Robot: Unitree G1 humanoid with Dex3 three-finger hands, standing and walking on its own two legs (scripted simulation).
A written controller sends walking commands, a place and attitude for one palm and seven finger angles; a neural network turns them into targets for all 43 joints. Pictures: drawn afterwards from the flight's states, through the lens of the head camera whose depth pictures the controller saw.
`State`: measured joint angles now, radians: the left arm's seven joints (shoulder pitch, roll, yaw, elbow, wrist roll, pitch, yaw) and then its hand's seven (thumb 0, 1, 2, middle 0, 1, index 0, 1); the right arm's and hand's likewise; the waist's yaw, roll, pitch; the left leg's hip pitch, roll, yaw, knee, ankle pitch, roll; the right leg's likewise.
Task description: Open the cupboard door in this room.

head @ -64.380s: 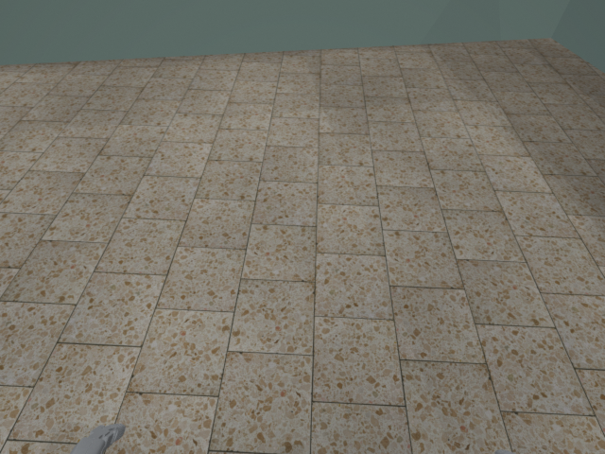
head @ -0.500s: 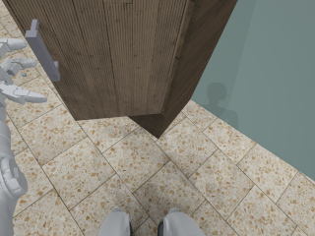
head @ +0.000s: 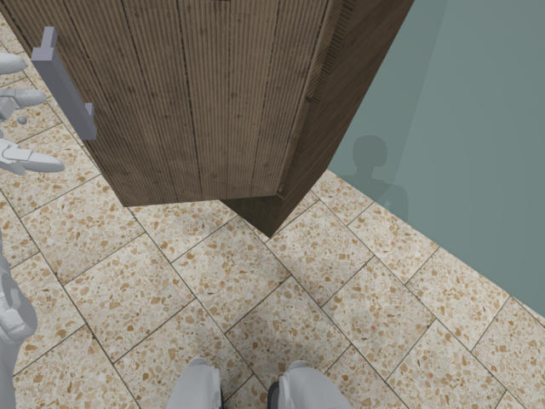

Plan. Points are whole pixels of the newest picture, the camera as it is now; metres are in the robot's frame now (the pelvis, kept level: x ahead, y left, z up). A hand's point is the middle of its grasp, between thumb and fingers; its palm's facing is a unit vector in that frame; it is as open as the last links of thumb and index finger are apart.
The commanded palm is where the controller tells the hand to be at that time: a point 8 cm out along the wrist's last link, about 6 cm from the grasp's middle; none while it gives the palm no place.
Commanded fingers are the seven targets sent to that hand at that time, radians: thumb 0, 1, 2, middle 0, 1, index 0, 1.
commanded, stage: move the hooked fingers beside the handle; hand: left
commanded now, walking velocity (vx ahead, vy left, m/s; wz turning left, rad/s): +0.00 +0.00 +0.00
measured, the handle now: (70, 88) +0.54 +0.26 +0.08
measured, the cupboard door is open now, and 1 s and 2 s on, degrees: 46 46 46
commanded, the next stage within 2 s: slide the fingers in behind the handle in 0.36 s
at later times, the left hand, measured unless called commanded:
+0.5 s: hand (24, 127) +0.47 +0.30 +0.08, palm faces +0.10 -0.99 -0.02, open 14.0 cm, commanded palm +0.45 +0.33 +0.07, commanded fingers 0.00 -0.50 0.30 -0.30 -1.20 -0.30 -1.20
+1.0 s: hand (56, 129) +0.47 +0.26 +0.07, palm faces +0.07 -1.00 +0.00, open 14.0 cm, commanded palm +0.45 +0.30 +0.07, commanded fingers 0.00 -0.50 0.30 -0.30 -1.20 -0.30 -1.20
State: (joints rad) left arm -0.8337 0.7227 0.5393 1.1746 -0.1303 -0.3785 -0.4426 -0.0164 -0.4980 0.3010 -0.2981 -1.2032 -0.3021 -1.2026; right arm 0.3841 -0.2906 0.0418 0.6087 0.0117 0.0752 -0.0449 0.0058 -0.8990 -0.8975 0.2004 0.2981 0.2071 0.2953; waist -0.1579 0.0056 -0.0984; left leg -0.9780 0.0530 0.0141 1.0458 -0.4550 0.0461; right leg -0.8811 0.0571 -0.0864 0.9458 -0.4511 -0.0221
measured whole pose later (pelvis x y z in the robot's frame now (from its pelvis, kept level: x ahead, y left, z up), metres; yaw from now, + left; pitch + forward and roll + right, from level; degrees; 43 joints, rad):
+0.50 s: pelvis -0.01 +0.01 +0.00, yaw +0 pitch +22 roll -5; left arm -0.84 0.70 0.51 1.19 -0.12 -0.39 -0.42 -0.02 -0.50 0.30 -0.30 -1.20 -0.30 -1.20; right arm 0.38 -0.29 0.05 0.61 0.01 0.07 -0.05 0.01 -0.90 -0.90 0.20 0.30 0.21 0.30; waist -0.16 0.01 -0.09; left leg -0.98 0.04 0.02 1.05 -0.45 0.06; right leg -0.88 0.05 -0.09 0.95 -0.45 -0.01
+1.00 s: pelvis +0.00 +0.01 +0.00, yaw +0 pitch +20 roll -4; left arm -0.82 0.60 0.45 1.17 -0.13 -0.36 -0.35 -0.02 -0.50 0.30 -0.30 -1.20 -0.30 -1.20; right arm 0.40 -0.28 0.05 0.61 0.01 0.09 -0.03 0.01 -0.90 -0.90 0.20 0.30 0.21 0.30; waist -0.15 0.02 -0.11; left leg -0.94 0.04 0.02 1.03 -0.44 0.06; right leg -0.85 0.05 -0.08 0.94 -0.44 -0.01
